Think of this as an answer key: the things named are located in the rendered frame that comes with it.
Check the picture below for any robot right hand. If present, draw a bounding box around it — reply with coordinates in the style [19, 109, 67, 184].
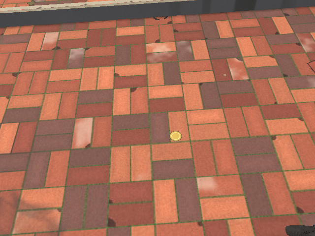
[285, 224, 315, 236]

